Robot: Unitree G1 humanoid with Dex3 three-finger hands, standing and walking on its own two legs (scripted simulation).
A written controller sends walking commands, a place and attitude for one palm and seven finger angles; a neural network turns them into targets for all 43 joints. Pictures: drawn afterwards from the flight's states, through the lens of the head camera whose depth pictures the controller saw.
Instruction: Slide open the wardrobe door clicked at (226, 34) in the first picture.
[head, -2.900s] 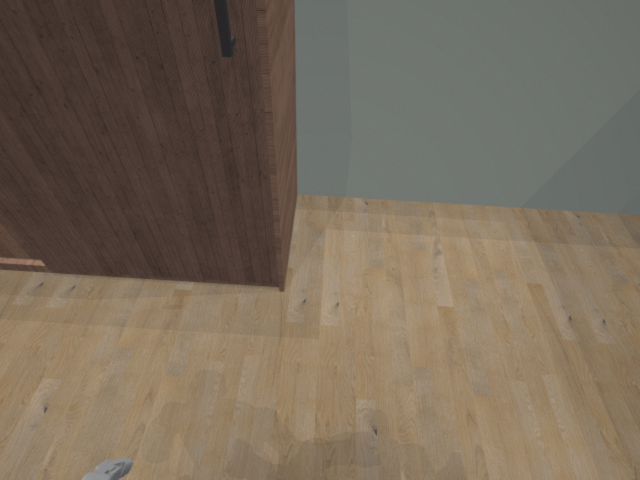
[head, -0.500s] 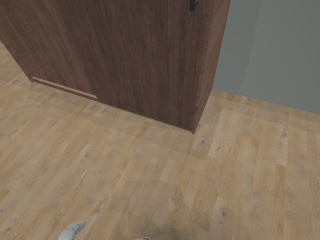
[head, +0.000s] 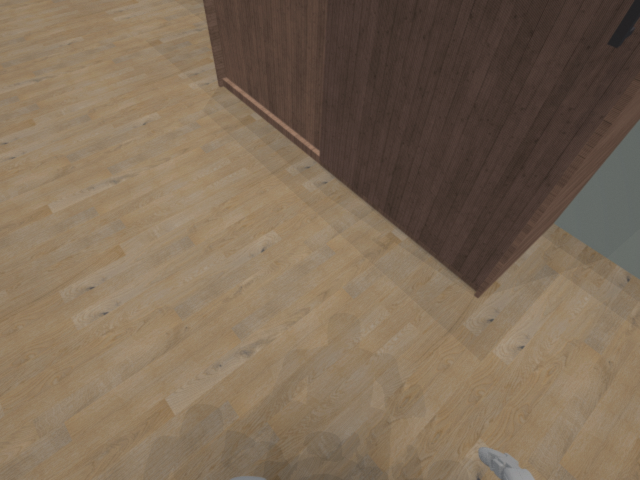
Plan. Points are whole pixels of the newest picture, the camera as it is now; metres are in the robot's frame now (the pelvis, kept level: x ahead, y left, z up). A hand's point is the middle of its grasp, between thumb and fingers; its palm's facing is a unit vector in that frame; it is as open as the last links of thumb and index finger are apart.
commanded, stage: walk to a spot facing it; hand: right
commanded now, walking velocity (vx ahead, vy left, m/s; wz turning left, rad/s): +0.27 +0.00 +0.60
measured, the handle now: out of the picture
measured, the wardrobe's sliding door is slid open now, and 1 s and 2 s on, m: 0.00 0.00 0.00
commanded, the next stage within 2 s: turn to face it in 1.56 s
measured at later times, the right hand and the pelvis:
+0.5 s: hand out of the picture +0.17 -0.23 -0.15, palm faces -0.21 +0.96 -0.16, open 7.4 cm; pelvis +0.08 -0.04 +0.02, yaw +17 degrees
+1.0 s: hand (346, 292) +0.45 -0.01 -0.16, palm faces -0.55 +0.82 -0.17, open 7.3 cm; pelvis +0.23 +0.07 -0.01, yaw +34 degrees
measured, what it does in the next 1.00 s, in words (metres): walks ahead, turning left: right foot, then left foot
